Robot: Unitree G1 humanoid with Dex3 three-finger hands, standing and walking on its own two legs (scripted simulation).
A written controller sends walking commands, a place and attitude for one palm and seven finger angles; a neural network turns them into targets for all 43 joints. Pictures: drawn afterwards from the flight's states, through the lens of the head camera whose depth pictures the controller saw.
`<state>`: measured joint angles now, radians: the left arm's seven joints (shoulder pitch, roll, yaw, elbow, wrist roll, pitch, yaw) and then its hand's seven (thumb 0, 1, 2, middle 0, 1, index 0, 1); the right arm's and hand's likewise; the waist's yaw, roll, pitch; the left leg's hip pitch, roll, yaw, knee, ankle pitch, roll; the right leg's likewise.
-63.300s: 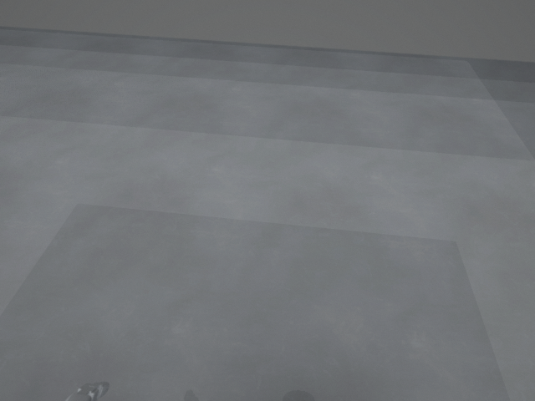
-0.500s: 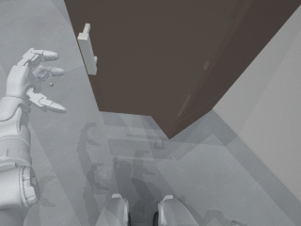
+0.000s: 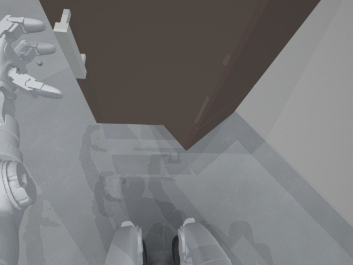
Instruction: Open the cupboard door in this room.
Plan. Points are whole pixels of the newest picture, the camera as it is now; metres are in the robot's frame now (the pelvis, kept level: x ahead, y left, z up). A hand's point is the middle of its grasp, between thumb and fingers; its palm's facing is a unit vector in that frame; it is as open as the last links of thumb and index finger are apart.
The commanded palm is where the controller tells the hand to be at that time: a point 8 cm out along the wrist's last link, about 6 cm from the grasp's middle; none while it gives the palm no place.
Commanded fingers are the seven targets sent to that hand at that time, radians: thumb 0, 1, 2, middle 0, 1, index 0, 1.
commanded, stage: move the hooked fingers beside the handle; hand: left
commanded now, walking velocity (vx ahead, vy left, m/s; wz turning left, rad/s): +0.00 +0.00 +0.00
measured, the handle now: (74, 46) +0.57 +0.18 +0.07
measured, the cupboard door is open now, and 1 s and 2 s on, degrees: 51 51 51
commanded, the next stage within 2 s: slide the fingers in behind the handle in 0.92 s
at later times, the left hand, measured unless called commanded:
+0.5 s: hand (37, 69) +0.51 +0.24 +0.06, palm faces -0.07 -1.00 -0.02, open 14.0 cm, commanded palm +0.50 +0.27 +0.06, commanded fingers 0.00 -0.50 0.30 -0.30 -1.20 -0.30 -1.20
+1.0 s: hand (39, 66) +0.52 +0.24 +0.06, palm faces -0.06 -1.00 -0.02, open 14.0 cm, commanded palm +0.50 +0.27 +0.06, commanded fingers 0.00 -0.50 0.30 -0.30 -1.20 -0.30 -1.20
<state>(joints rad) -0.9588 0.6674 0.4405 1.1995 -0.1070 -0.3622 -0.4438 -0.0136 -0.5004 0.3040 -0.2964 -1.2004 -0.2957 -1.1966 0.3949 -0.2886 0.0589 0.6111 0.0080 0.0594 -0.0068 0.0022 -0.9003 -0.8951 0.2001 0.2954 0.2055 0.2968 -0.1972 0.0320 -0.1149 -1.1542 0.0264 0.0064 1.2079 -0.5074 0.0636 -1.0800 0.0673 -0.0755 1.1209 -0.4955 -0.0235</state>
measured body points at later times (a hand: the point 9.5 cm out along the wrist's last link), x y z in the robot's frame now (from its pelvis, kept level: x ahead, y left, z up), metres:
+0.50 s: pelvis +0.00 +0.00 +0.00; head +0.16 +0.05 +0.42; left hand +0.51 +0.30 +0.07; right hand +0.01 -0.27 -0.09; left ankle +0.02 +0.08 -0.64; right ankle +0.01 -0.11 -0.64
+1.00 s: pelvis +0.01 +0.01 +0.00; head +0.17 +0.04 +0.42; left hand +0.52 +0.29 +0.07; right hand +0.00 -0.26 -0.10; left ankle +0.02 +0.08 -0.64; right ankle +0.01 -0.11 -0.64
